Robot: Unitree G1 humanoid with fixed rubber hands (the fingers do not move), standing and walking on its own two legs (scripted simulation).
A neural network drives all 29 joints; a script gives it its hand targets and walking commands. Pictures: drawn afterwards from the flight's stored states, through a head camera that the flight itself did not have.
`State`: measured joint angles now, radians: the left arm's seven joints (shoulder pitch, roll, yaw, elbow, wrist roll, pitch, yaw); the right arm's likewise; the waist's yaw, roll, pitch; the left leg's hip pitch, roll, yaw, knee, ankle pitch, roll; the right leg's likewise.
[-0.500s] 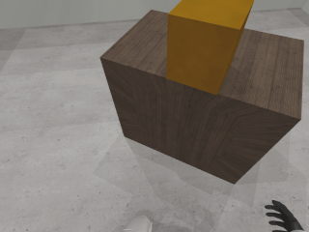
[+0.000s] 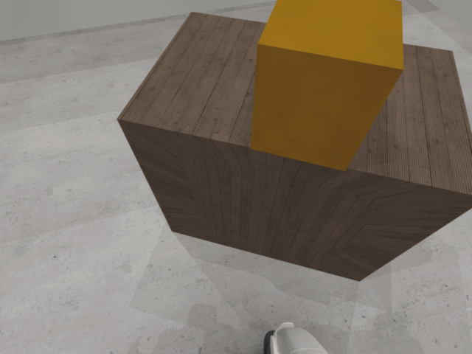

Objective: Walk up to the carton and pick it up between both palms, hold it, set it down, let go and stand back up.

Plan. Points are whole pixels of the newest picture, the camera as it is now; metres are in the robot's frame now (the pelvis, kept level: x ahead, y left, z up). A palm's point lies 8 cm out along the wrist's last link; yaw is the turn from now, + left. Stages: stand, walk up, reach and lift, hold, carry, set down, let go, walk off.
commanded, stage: walk up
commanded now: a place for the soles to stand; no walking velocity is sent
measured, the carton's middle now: (316, 83) +0.59 -0.13 +0.09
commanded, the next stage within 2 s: none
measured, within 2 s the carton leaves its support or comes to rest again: neither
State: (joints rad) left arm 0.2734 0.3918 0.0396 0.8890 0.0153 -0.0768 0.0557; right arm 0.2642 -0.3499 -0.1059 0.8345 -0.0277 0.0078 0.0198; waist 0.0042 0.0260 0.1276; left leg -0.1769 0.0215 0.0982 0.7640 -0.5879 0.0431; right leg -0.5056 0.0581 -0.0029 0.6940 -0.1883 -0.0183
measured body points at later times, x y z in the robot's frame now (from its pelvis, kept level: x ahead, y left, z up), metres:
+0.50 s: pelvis -0.01 +0.08 +0.02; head +0.06 +0.15 +0.46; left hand +0.10 +0.37 -0.14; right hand +0.07 -0.24 -0.05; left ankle +0.05 +0.12 -0.70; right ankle -0.02 -0.09 -0.64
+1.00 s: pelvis -0.13 +0.07 +0.01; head -0.10 +0.08 +0.46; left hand -0.05 +0.38 -0.12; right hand -0.09 -0.27 -0.08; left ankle +0.04 +0.12 -0.70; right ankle -0.18 -0.04 -0.68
